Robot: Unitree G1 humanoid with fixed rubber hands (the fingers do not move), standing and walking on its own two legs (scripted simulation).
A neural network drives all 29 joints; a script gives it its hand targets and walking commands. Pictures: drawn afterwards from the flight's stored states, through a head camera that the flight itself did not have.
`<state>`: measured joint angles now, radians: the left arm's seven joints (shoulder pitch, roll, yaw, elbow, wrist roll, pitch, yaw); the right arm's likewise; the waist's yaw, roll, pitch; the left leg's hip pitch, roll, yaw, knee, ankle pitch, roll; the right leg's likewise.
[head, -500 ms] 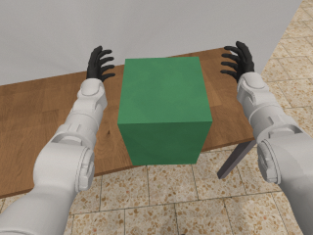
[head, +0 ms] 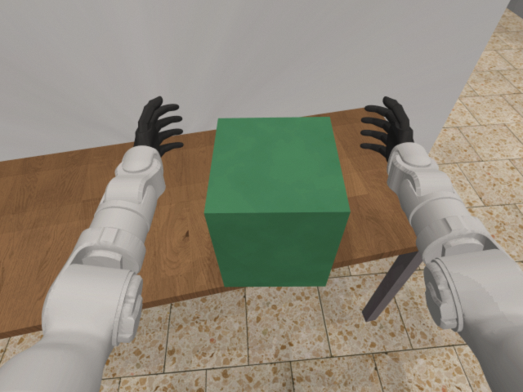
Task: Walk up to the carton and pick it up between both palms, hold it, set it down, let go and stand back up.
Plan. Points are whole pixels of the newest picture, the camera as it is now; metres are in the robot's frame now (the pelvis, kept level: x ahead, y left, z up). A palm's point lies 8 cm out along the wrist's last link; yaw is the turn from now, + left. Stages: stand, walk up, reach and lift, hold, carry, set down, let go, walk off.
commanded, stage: set down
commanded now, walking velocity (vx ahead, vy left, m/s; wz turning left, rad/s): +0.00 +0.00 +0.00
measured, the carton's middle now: (274, 206) +0.43 -0.02 +0.00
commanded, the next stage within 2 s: none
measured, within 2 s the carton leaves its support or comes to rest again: neither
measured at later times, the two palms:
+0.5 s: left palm (161, 210) +0.38 +0.16 +0.08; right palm (394, 202) +0.37 -0.20 +0.08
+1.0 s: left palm (165, 275) +0.30 +0.16 +0.02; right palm (405, 272) +0.28 -0.21 +0.01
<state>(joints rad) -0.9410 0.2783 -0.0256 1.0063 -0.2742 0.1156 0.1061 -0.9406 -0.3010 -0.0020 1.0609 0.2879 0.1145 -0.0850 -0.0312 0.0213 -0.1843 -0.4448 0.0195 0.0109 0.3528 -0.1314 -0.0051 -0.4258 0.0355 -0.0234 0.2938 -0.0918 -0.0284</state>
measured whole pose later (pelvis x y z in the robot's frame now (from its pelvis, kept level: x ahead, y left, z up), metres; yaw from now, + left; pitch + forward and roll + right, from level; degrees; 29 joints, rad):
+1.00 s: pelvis -0.01 +0.01 +0.00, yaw -1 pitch +1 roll +0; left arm -0.25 0.10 -0.04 0.63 -0.11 -0.05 0.13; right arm -0.24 -0.18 -0.05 0.71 0.17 -0.14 -0.02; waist -0.02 0.00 -0.02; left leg -0.21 0.00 0.04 0.35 -0.15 0.01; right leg -0.23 0.02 0.00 0.35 -0.14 -0.02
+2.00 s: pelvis +0.05 +0.01 +0.00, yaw -2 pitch +2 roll -1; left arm 0.24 0.17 -0.07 0.52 -0.07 -0.30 0.09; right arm 0.17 -0.19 0.03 0.76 0.21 -0.45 0.04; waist 0.02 -0.03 -0.02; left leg -0.18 0.02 0.04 0.42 -0.28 0.00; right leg -0.18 0.05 0.03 0.38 -0.23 -0.02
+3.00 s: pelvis +0.02 +0.01 +0.00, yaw -2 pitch +0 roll -1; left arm 0.16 0.18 0.00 0.47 0.05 0.25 0.01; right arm 0.09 -0.14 -0.07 0.85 0.00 -0.18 0.03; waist 0.01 -0.01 0.02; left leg -0.18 0.02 0.03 0.45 -0.26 0.01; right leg -0.19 0.04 0.03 0.41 -0.22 -0.02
